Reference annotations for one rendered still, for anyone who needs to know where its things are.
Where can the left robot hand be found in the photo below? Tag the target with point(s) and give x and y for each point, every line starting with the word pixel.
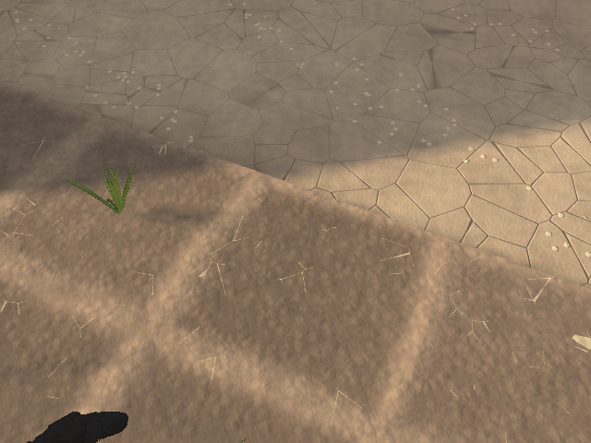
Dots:
pixel 83 428

